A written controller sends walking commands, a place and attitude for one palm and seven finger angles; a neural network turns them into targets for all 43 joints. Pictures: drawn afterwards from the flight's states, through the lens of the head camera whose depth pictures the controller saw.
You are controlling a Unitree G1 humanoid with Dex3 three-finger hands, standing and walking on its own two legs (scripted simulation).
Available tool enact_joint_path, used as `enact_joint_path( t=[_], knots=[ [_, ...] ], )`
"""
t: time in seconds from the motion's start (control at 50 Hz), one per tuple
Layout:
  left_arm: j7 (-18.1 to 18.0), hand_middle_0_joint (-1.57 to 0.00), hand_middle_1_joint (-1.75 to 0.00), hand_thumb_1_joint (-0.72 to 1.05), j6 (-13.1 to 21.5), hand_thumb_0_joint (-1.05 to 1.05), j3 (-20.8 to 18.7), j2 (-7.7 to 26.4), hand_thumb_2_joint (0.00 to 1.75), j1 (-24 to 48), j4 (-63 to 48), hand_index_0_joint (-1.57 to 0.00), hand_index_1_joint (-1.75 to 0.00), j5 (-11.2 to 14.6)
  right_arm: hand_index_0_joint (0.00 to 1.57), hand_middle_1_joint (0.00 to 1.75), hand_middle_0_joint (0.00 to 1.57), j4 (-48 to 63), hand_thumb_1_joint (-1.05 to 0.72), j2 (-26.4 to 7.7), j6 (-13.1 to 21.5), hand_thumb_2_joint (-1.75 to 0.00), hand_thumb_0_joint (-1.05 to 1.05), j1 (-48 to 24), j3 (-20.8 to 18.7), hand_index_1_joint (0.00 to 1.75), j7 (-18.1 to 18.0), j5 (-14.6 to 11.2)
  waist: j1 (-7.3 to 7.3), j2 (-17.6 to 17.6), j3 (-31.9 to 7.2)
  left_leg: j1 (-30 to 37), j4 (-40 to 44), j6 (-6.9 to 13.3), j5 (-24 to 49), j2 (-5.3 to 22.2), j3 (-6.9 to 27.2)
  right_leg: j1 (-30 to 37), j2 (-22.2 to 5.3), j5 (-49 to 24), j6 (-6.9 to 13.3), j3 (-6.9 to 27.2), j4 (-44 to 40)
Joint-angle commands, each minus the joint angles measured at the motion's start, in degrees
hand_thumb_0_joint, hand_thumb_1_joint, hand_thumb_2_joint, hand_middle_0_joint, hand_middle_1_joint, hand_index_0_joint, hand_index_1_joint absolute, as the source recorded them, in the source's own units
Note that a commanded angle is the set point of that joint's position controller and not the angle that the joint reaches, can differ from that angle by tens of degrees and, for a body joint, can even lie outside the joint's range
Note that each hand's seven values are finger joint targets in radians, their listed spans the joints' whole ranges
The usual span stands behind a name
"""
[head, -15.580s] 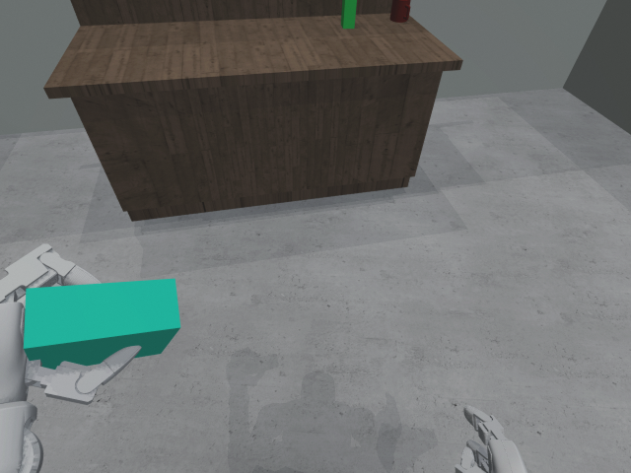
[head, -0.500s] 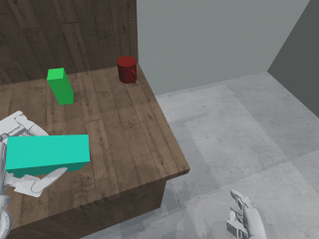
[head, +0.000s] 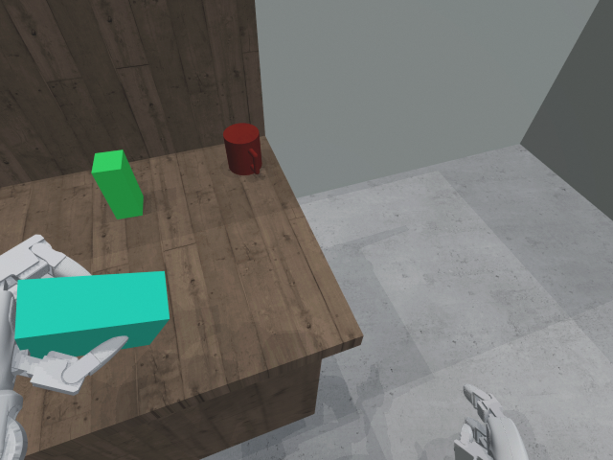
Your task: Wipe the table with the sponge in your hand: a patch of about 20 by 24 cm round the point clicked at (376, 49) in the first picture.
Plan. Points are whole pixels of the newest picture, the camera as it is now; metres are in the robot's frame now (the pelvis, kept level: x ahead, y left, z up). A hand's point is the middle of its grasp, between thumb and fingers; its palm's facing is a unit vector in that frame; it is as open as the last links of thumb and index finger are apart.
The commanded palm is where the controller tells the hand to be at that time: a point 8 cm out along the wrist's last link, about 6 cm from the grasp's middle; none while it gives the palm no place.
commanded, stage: come to a stop and stand still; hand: left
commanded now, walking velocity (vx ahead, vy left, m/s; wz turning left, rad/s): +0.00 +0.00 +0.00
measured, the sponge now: (116, 315) +0.23 +0.21 +0.14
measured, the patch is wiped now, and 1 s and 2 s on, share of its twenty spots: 0.00 0.00 0.00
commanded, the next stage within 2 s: look again from close up in 0.76 s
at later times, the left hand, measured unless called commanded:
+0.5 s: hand (5, 320) +0.21 +0.30 +0.16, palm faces +0.36 -0.87 -0.35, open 9.1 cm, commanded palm +0.15 +0.33 +0.17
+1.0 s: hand out of the picture +0.23 +0.33 +0.18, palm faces +0.45 -0.80 -0.40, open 9.1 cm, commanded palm +0.14 +0.33 +0.17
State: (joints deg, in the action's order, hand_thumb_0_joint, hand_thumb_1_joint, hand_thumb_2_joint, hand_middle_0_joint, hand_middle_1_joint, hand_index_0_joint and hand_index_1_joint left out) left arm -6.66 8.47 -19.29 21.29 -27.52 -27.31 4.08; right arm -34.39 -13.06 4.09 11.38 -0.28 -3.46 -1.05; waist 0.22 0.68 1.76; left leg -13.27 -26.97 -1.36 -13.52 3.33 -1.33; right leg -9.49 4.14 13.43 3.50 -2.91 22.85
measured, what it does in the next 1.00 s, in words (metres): shifts its weight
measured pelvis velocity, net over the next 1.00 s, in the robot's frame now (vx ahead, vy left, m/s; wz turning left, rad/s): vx -0.02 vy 0.05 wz -0.02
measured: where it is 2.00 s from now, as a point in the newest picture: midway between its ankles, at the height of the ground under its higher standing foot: outside the picture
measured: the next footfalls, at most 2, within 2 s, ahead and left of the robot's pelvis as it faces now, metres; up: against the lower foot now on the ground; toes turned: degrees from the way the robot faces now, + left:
none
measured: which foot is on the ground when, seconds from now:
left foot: down 0.00-1.00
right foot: down 0.00-1.00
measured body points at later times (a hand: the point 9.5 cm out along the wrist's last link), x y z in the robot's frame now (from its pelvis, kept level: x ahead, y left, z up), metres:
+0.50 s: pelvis -0.01 +0.05 +0.00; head +0.00 +0.08 +0.45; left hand +0.18 +0.34 +0.17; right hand +0.17 -0.17 -0.06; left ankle +0.01 +0.13 -0.74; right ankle -0.01 -0.08 -0.74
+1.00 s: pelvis -0.02 +0.05 +0.00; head +0.01 +0.07 +0.45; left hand +0.20 +0.37 +0.20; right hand +0.15 -0.17 -0.08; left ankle +0.01 +0.13 -0.74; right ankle -0.01 -0.08 -0.74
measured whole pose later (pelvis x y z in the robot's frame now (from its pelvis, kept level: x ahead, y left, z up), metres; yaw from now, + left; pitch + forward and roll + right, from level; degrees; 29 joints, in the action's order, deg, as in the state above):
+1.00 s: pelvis -0.02 +0.05 +0.00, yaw -1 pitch +0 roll -1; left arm -4.5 13.6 -25.7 25.1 -13.5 -17.6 2.5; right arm -34.5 -11.3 9.0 11.9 1.2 -0.1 -0.1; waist 2.2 -1.1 3.1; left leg -15.3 -26.7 2.6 -11.8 -0.1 -3.7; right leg -12.3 0.6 11.5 -0.2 -0.8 23.6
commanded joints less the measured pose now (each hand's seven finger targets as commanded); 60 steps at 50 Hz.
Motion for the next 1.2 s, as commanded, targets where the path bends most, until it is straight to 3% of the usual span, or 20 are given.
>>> enact_joint_path(
  t=[0.0, 0.1, 0.18, 0.46, 0.5, 0.62, 0.82, 0.84, 0.86, 0.88, 0.9, 0.92, 0.94, 0.98, 1.02, 1.06, 1.08, 1.1, 1.14, 1.18],
  knots=[
    [-1.2, -1.20, -1.60, 0.10, 3.1, 0.00, -6.1, 9.6, 1.30, 4.8, -11.8, -1.20, -1.60, -0.2, 0.20, 0.30, 0.20, 9.5, -0.90, -5.6, 3.3, -0.90, 0.00, -6.1, -2.1, 0.30, -0.2, -0.3, 0.28, -0.3, -7.6, 5.0, 2.3, 3.4, 10.8, 1.9, 3.2, 0.8, -9.9, -16.7, -3.6, 8.7, -4.8],
    [-1.2, -1.20, -1.60, 0.10, 3.3, 0.00, -6.4, 10.2, 1.30, 5.9, -13.1, -1.20, -1.60, -0.5, 0.20, 0.30, 0.20, 9.9, -0.90, -5.4, 3.6, -0.90, 0.00, -6.0, -1.7, 0.30, -0.2, 0.0, 0.28, 2.4, -7.5, 4.7, 5.0, 3.4, 11.3, 2.7, 4.6, 1.9, -9.0, -14.0, -2.4, 7.8, -4.4],
    [-0.8, -1.20, -1.60, 0.10, 3.4, 0.00, -5.6, 9.0, 1.30, 6.2, -12.8, -1.20, -1.60, -0.6, 0.20, 0.30, 0.20, 10.3, -0.90, -5.1, 3.6, -0.90, 0.00, -5.2, -1.6, 0.30, -0.1, 0.1, 0.20, 2.2, -7.8, 4.0, 6.1, 3.2, 10.9, 3.0, 5.2, 3.1, -8.7, -13.6, -2.2, 7.4, -4.4],
    [-0.5, -1.20, -1.60, 0.10, 4.7, 0.00, -5.8, 9.2, 1.30, 6.3, -13.7, -1.20, -1.60, -1.3, 0.20, 0.30, 0.20, 10.5, -0.90, -5.0, 4.7, -0.90, 0.00, -4.1, -1.4, 0.30, 0.0, 0.4, 0.09, 5.4, -7.2, 1.3, 10.1, 2.0, 7.2, 4.1, 7.3, 4.7, -7.7, -9.3, -2.3, 4.3, -3.6],
    [-0.4, -1.20, -1.60, 0.10, 5.2, 0.00, -6.1, 9.7, 1.30, 6.6, -15.2, -1.20, -1.60, -1.5, 0.20, 0.30, 0.20, 10.4, -0.90, -5.1, 5.1, -0.90, 0.00, -4.2, -1.5, 0.30, 0.1, 0.3, -0.04, 7.3, -6.9, 1.3, 10.7, 1.6, 6.8, 4.1, 7.3, 4.3, -7.3, -8.3, -2.3, 3.7, -2.9],
    [-0.3, -1.20, -1.60, 0.10, 5.6, 0.00, -5.4, 8.3, 1.30, 5.7, -13.1, -1.20, -1.60, -1.5, 0.20, 0.30, 0.20, 10.0, -0.90, -5.0, 5.6, -0.90, 0.00, -3.6, -1.6, 0.30, 0.1, 0.3, 0.01, 5.9, -6.0, 1.0, 11.9, 0.5, 4.5, 4.5, 7.7, 3.5, -6.8, -6.3, -2.4, 3.2, -2.4],
    [-0.5, -1.20, -1.60, 0.10, 5.4, 0.00, -6.0, 8.4, 1.30, 5.5, -11.9, -1.20, -1.60, -1.5, 0.20, 0.30, 0.20, 9.6, -0.90, -5.1, 5.8, -0.90, 0.00, -3.8, -1.8, 0.30, 0.2, 0.2, -0.17, 3.0, -6.6, 0.6, 9.7, 1.8, 3.6, 3.4, 6.7, 3.8, -7.7, -8.3, -2.1, 4.5, -3.9],
    [-0.4, -1.20, -1.60, 0.10, 11.4, 0.00, -39.9, 55.7, 1.30, 65.5, -24.5, -1.20, -1.60, -10.8, 0.20, 0.30, 0.20, 9.2, -0.90, -7.5, 8.0, -0.90, 0.00, 0.9, -1.1, 0.30, 0.9, 3.8, 1.91, -4.5, 2.4, -8.3, -0.2, 3.8, 7.6, 3.7, 2.8, -7.3, -9.9, -7.2, -2.8, 6.6, -6.0],
    [2.2, -1.20, -1.60, 0.10, 9.3, 0.00, -16.4, 19.0, 1.30, 31.8, 9.7, -1.20, -1.60, -4.7, 0.20, 0.30, 0.20, 5.2, -0.90, -0.4, 7.5, -0.90, 0.00, -3.2, 1.0, 0.30, 0.8, 1.7, 0.53, -3.8, -9.3, 2.9, 2.6, 3.5, 11.1, -0.2, 4.3, -6.7, -10.4, -5.6, -0.2, 7.0, -3.0],
    [3.0, -1.20, -1.60, 0.10, 8.8, 0.00, -11.5, 12.4, 1.30, 15.9, 11.9, -1.20, -1.60, -2.7, 0.20, 0.30, 0.20, 8.3, -0.90, -5.3, 8.7, -0.90, 0.00, -1.1, -2.3, 0.30, 1.0, 1.1, 3.19, 1.9, -9.8, 5.6, 2.0, 2.2, 10.3, 0.0, 2.6, -3.8, -9.0, -9.4, -0.5, 12.1, -4.7],
    [3.5, -1.20, -1.60, 0.10, 8.6, 0.00, -4.0, 3.6, 1.30, 9.7, 7.2, -1.20, -1.60, -0.5, 0.20, 0.30, 0.20, 8.5, -0.90, -4.9, 8.8, -0.90, 0.00, -2.5, -2.8, 0.30, 2.2, -0.2, 2.00, 8.9, -13.1, 7.2, 3.2, 2.3, 10.7, 0.2, 1.6, -0.1, -8.9, -10.2, -0.6, 8.9, -1.5],
    [3.3, -1.20, -1.60, 0.10, 9.4, 0.00, -4.4, 6.8, 1.30, 12.2, -3.3, -1.20, -1.60, -0.9, 0.20, 0.30, 0.20, 9.4, -0.90, -6.3, 8.7, -0.90, 0.00, -1.7, -3.0, 0.30, 3.1, 0.1, 1.77, 8.5, -12.8, 5.2, 4.2, 2.5, 10.9, 0.7, 2.7, 1.8, -8.5, -10.1, -1.2, 8.4, -0.4],
    [2.9, -1.20, -1.60, 0.10, 10.0, 0.00, -3.9, 7.5, 1.30, 10.9, -7.6, -1.20, -1.60, -1.0, 0.20, 0.30, 0.20, 9.8, -0.90, -6.0, 8.8, -0.90, 0.00, -3.3, -2.7, 0.30, 3.7, 0.2, 2.16, 6.2, -11.8, 3.4, 4.9, 2.7, 9.8, 1.0, 3.4, 2.5, -8.1, -9.0, -1.6, 7.5, -0.1],
    [2.2, -1.20, -1.60, 0.10, 9.8, 0.00, -4.1, 8.1, 1.30, 6.5, -8.9, -1.20, -1.60, -1.0, 0.20, 0.30, 0.20, 10.2, -0.90, -5.7, 9.0, -0.90, 0.00, -4.0, -2.2, 0.30, 3.9, 0.2, 2.50, 0.2, -9.1, 0.6, 5.8, 2.8, 4.3, 0.8, 3.8, 2.1, -7.7, -6.1, -2.3, 7.4, -1.5],
    [1.2, -1.20, -1.60, 0.10, 9.8, 0.00, -6.6, 10.0, 1.30, 5.9, -9.1, -1.20, -1.60, -1.0, 0.20, 0.30, 0.20, 10.1, -0.90, -5.7, 8.8, -0.90, 0.00, -4.6, -1.9, 0.30, 3.4, 0.2, 2.13, -2.0, -7.1, -1.5, 6.5, 2.9, -0.3, 0.6, 4.0, 0.9, -7.4, -2.8, -2.4, 6.5, -2.3],
    [0.9, -1.20, -1.60, 0.10, 10.2, 0.00, -10.1, 12.7, 1.30, 7.4, -8.7, -1.20, -1.60, -0.7, 0.20, 0.30, 0.20, 10.2, -0.90, -5.5, 8.8, -0.90, 0.00, -4.5, -2.0, 0.30, 2.3, 0.3, 1.83, -4.2, -5.5, -1.2, 5.9, 2.9, -0.9, 0.2, 4.2, -1.1, -7.6, -1.9, -2.4, 7.8, -3.8],
    [0.8, -1.20, -1.60, 0.10, 10.4, 0.00, -11.2, 13.4, 1.30, 8.3, -8.6, -1.20, -1.60, -0.5, 0.20, 0.30, 0.20, 10.2, -0.90, -5.5, 8.7, -0.90, 0.00, -4.2, -1.9, 0.30, 1.9, 0.4, 1.61, -3.6, -5.6, -0.8, 5.7, 2.9, -0.4, 0.1, 4.5, -1.4, -7.8, -2.0, -2.2, 8.3, -4.1],
    [0.5, -1.20, -1.60, 0.10, 10.7, 0.00, -13.0, 15.5, 1.30, 10.6, -10.4, -1.20, -1.60, -0.5, 0.20, 0.30, 0.20, 10.0, -0.90, -5.6, 8.5, -0.90, 0.00, -5.3, -1.8, 0.30, 1.5, 0.3, 1.37, -0.5, -5.6, -0.2, 5.8, 2.9, 0.1, 0.2, 4.6, -1.9, -7.7, -2.6, -2.1, 8.0, -3.6],
    [0.8, -1.20, -1.60, 0.10, 11.0, 0.00, -10.9, 13.2, 1.30, 11.9, -10.4, -1.20, -1.60, -0.4, 0.20, 0.30, 0.20, 10.0, -0.90, -5.1, 8.6, -0.90, 0.00, -4.4, -1.9, 0.30, 1.0, 0.3, 1.18, 3.4, -7.0, 0.7, 5.7, 3.1, 2.5, 0.4, 4.7, -0.3, -7.8, -5.8, -2.0, 7.9, -2.4],
    [0.8, -1.20, -1.60, 0.10, 11.1, 0.00, -10.3, 12.8, 1.30, 11.9, -11.5, -1.20, -1.60, -0.4, 0.20, 0.30, 0.20, 9.9, -0.90, -5.1, 9.1, -0.90, 0.00, -4.0, -1.8, 0.30, 0.9, 0.3, 1.42, 5.0, -9.4, 2.8, 4.8, 3.0, 7.4, 0.5, 4.4, 1.5, -7.9, -10.1, -2.1, 7.5, -1.5]
  ],
)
